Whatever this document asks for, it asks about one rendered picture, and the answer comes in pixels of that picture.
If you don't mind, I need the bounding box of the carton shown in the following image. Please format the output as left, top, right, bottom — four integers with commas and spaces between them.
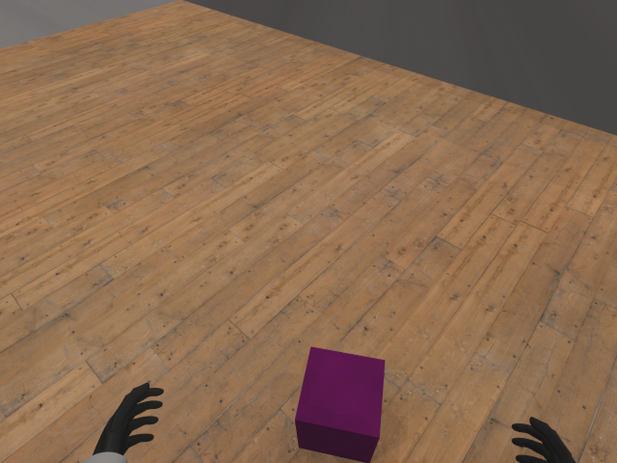
295, 347, 385, 463

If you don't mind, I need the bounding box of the right robot hand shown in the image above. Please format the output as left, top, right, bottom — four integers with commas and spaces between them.
512, 417, 576, 463

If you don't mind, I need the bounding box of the left robot hand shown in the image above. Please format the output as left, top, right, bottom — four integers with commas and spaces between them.
93, 383, 164, 455

